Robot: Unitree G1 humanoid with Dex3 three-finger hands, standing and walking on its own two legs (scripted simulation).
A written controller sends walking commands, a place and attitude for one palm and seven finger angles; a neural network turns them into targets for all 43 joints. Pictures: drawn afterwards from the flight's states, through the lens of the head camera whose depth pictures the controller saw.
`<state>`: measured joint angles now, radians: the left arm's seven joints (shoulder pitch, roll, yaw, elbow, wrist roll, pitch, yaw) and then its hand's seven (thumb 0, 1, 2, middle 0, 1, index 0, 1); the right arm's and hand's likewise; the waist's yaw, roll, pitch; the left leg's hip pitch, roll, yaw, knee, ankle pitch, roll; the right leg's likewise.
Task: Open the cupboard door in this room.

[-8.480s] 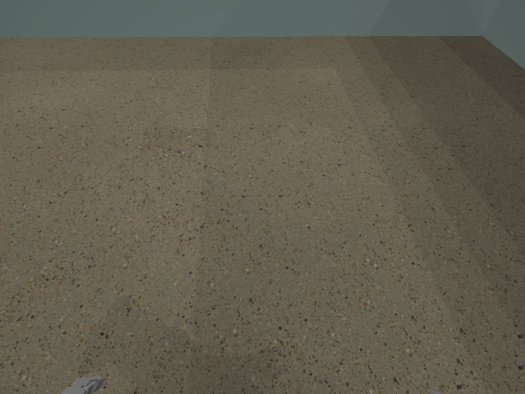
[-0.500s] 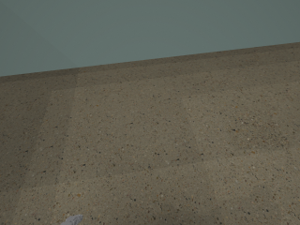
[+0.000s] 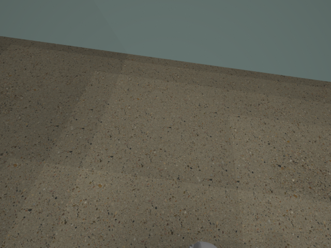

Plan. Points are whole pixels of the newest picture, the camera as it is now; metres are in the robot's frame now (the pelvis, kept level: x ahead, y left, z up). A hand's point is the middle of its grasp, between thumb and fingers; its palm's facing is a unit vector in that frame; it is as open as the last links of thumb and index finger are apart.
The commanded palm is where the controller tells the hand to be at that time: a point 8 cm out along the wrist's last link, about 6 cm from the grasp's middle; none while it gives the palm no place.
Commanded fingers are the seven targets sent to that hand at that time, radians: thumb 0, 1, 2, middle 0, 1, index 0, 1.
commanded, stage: turn or walk to find it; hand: left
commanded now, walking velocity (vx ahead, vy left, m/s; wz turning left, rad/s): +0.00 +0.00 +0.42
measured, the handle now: out of the picture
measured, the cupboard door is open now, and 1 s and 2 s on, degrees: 0 0 0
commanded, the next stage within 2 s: none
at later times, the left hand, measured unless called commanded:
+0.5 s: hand out of the picture +0.01 +0.16 -0.14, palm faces +0.23 -0.94 -0.27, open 7.4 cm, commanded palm none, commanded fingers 0.00 0.90 0.90 -0.20 -0.30 -0.20 -0.30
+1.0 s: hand out of the picture -0.10 +0.20 -0.16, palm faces +0.46 -0.85 -0.26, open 7.4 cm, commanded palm none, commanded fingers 0.00 0.90 0.90 -0.20 -0.30 -0.20 -0.30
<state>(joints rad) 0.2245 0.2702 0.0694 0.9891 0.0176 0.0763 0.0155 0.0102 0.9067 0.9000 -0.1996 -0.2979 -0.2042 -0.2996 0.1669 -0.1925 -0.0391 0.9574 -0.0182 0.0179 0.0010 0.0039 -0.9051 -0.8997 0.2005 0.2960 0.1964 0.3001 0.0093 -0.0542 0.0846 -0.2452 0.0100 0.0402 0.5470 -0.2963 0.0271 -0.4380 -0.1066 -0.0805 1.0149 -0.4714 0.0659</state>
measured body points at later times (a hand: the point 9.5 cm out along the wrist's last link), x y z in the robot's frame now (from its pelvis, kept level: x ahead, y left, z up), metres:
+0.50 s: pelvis -0.03 -0.05 +0.00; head +0.00 -0.07 +0.45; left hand +0.00 +0.21 -0.12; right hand +0.07 -0.29 -0.16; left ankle -0.08 +0.10 -0.65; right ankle +0.00 -0.14 -0.73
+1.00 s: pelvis -0.06 -0.02 +0.00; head -0.04 +0.00 +0.45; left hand -0.12 +0.25 -0.14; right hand +0.12 -0.20 -0.14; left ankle -0.10 +0.09 -0.73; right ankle -0.02 -0.15 -0.69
